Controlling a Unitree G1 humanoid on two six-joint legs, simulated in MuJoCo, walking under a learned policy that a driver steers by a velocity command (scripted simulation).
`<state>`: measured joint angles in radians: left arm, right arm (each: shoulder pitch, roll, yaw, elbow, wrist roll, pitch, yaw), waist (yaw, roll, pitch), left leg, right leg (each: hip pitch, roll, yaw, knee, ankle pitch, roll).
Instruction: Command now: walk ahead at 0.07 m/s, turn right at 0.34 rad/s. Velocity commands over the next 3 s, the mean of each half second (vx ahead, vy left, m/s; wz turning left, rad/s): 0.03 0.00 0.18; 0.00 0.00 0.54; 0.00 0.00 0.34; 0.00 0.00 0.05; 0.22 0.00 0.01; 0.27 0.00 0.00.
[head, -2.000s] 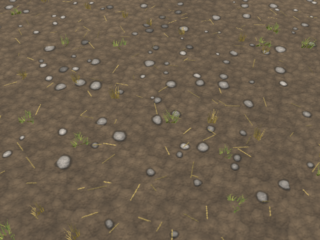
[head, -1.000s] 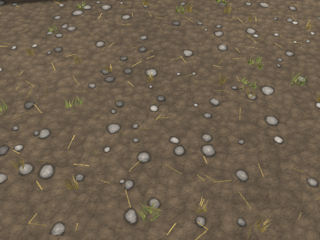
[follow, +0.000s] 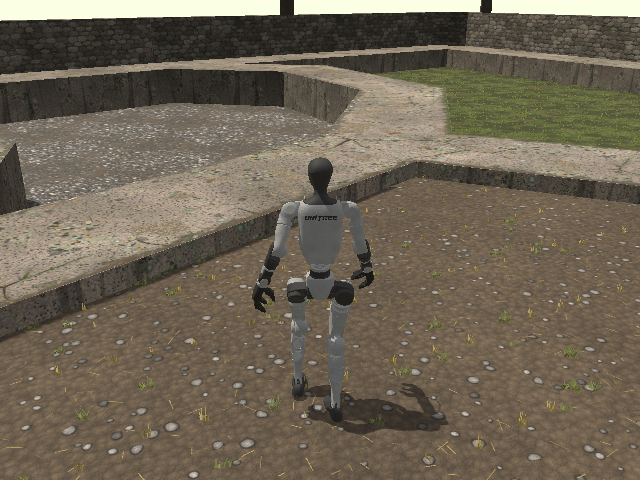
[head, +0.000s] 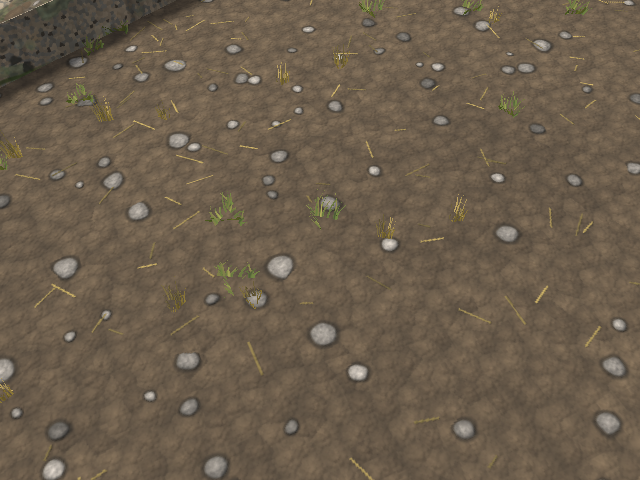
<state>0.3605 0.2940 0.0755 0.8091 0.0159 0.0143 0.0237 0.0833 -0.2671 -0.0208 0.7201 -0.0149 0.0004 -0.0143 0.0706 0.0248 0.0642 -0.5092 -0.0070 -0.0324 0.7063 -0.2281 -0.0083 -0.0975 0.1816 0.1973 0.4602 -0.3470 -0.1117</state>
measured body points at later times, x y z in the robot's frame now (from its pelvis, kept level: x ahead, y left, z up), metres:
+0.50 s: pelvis +0.03 +0.00 +0.00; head +0.06 +0.00 +0.45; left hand +0.09 +0.29 -0.11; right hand +0.16 -0.26 -0.12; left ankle +0.10 +0.11 -0.73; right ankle +0.04 -0.10 -0.74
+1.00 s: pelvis +0.01 +0.02 +0.00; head +0.02 +0.06 +0.45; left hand -0.04 +0.32 -0.13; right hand +0.27 -0.15 -0.09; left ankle -0.04 +0.09 -0.73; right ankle +0.03 -0.10 -0.69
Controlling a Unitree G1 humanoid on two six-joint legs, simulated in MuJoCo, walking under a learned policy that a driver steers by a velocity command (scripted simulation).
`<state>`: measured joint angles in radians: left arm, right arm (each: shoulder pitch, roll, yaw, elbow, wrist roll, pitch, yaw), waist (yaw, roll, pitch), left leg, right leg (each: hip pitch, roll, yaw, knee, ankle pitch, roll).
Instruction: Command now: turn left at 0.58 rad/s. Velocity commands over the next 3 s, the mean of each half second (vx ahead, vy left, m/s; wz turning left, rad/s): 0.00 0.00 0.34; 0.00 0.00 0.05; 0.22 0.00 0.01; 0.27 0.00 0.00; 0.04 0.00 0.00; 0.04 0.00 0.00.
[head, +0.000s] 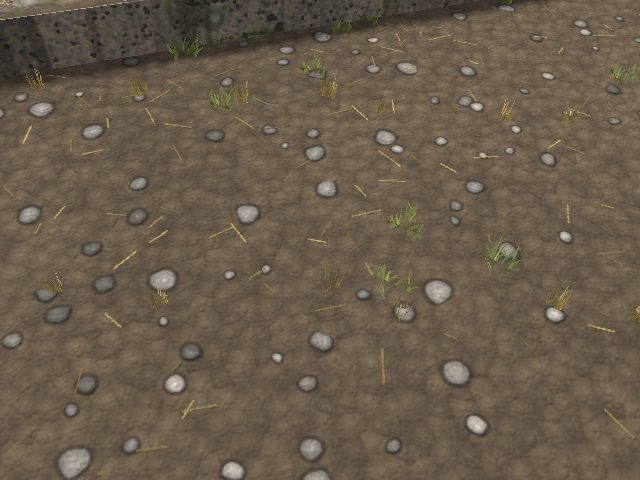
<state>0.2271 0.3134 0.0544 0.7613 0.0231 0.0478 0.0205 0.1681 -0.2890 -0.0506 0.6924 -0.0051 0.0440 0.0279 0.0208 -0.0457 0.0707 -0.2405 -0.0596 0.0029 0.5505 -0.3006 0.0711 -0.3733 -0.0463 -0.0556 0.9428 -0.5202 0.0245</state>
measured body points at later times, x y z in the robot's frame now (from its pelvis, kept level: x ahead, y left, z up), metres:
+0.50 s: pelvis +0.01 -0.02 +0.01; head +0.03 -0.04 +0.46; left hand +0.09 +0.26 -0.10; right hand +0.15 -0.26 -0.13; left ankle -0.01 +0.08 -0.73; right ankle +0.03 -0.11 -0.73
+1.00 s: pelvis +0.01 -0.02 +0.01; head +0.02 -0.03 +0.46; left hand +0.04 +0.25 -0.12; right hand +0.09 -0.28 -0.14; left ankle -0.02 +0.09 -0.73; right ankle +0.03 -0.12 -0.73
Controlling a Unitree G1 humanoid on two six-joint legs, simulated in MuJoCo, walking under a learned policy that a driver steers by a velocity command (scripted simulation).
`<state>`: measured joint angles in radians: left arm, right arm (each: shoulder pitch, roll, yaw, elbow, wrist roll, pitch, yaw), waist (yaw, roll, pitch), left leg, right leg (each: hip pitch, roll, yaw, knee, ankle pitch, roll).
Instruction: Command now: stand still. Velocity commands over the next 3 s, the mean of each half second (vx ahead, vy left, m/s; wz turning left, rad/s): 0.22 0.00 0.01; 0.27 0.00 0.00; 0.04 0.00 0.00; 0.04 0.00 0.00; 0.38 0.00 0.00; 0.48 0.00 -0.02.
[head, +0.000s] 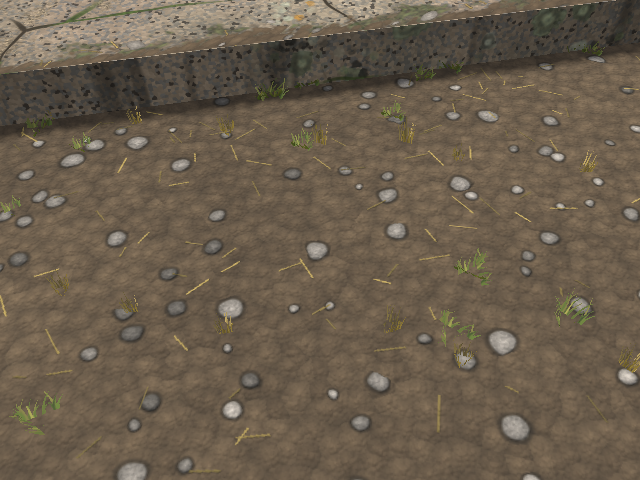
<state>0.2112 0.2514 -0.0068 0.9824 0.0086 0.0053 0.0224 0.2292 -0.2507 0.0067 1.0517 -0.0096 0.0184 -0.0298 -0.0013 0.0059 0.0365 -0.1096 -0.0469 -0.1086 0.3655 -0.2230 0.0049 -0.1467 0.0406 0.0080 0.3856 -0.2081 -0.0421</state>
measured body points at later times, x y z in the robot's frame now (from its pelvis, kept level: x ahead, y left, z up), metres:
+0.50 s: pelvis +0.09 +0.04 +0.00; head +0.09 +0.06 +0.45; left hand +0.14 +0.30 -0.15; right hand +0.03 -0.21 -0.14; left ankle +0.02 +0.12 -0.75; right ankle +0.06 -0.08 -0.68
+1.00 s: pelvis +0.29 +0.01 -0.01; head +0.33 +0.00 +0.44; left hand +0.33 +0.25 -0.15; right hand +0.32 -0.22 -0.17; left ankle +0.26 +0.14 -0.69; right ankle +0.36 -0.04 -0.75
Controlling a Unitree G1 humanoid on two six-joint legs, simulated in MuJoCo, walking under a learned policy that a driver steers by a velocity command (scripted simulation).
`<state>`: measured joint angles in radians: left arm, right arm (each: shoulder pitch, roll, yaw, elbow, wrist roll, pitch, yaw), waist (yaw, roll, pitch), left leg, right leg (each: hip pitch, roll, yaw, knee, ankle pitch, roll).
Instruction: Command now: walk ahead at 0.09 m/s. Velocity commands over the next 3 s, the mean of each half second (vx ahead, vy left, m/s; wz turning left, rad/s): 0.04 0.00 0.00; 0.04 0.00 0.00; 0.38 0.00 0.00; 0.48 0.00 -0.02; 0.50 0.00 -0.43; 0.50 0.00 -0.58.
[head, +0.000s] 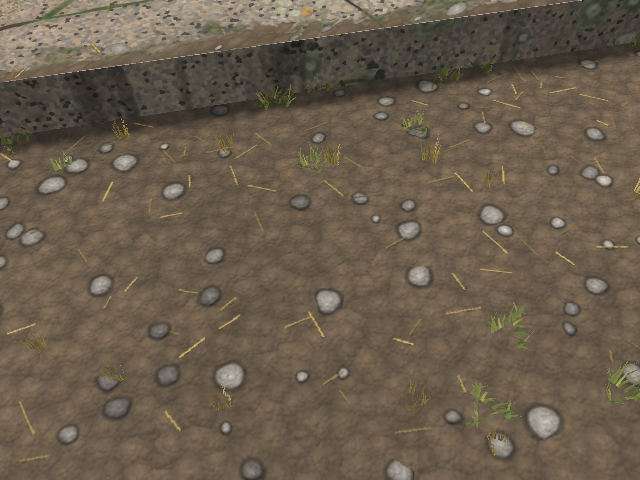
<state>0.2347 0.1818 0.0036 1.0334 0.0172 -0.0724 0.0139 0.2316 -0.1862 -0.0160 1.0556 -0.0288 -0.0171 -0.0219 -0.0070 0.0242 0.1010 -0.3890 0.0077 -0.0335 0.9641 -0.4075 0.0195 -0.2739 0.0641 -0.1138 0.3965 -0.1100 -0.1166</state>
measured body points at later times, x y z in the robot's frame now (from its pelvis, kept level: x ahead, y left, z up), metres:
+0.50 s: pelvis +0.05 +0.02 +0.01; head +0.06 +0.02 +0.46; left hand +0.05 +0.24 -0.15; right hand +0.04 -0.19 -0.16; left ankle +0.04 +0.13 -0.74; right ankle +0.07 -0.05 -0.74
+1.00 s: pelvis +0.08 +0.03 +0.00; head +0.07 +0.03 +0.45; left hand +0.04 +0.24 -0.16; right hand +0.04 -0.18 -0.16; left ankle +0.04 +0.13 -0.73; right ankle +0.07 -0.05 -0.74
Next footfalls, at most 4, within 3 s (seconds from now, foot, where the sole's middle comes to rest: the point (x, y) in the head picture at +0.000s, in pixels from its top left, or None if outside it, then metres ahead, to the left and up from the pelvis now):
0.16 left None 0.08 0.13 -0.77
1.22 left None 0.17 0.15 -0.77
1.66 right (353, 443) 0.52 -0.02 -0.77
2.22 left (281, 308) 0.85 0.14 -0.77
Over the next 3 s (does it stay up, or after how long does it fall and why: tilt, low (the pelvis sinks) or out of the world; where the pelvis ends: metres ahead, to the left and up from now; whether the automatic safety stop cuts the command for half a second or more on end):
stays up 1.03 -0.09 0.01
